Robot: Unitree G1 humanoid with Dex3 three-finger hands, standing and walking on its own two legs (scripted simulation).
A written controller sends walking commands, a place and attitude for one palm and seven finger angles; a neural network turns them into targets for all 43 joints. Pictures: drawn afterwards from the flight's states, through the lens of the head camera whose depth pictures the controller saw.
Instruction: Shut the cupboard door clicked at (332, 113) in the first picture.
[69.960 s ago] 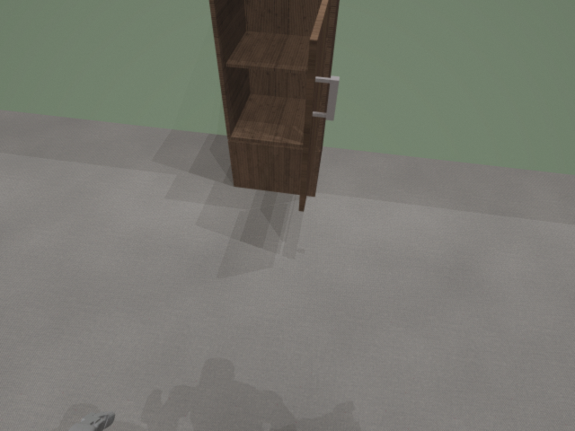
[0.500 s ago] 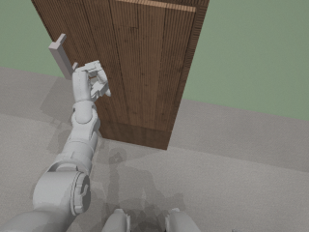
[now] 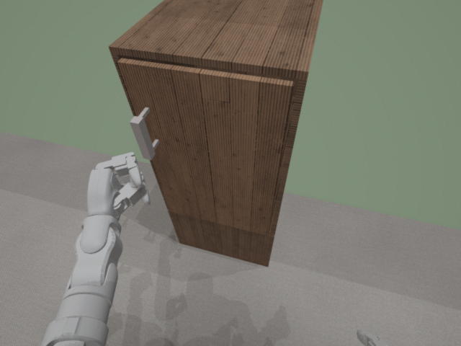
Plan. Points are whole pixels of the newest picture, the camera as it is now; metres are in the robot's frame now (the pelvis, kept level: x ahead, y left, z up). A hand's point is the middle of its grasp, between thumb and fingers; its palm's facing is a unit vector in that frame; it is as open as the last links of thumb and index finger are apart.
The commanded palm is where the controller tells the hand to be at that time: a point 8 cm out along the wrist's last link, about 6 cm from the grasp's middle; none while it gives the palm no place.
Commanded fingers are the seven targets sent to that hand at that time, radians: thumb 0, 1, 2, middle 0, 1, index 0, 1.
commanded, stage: draw the hand back to the body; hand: left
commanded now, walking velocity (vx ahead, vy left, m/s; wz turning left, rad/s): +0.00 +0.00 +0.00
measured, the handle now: (147, 133) +0.60 +0.22 +0.01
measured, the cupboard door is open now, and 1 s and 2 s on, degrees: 0 0 0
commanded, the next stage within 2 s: step back with the hand held close in 1.10 s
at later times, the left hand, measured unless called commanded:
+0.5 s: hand (38, 233) +0.24 +0.25 +0.16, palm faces +0.33 -0.89 -0.32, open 4.4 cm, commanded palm +0.19 +0.29 +0.18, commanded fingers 0.00 0.90 0.90 -0.47 -0.60 -0.47 -0.60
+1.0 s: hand out of the picture +0.19 +0.28 +0.19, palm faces +0.48 -0.78 -0.39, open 7.3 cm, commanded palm +0.15 +0.32 +0.21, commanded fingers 0.00 0.90 0.90 -0.20 -0.30 -0.20 -0.30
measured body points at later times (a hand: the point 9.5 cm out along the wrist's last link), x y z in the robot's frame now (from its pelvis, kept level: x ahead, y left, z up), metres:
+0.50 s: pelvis +0.01 +0.02 +0.04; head -0.02 -0.01 +0.49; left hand +0.22 +0.30 +0.18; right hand +0.20 -0.19 -0.04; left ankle +0.01 +0.14 -0.70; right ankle -0.02 -0.10 -0.70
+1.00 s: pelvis +0.01 +0.01 +0.04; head -0.01 -0.01 +0.49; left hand +0.16 +0.32 +0.22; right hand +0.21 -0.20 -0.05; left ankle +0.01 +0.14 -0.70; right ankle -0.02 -0.10 -0.70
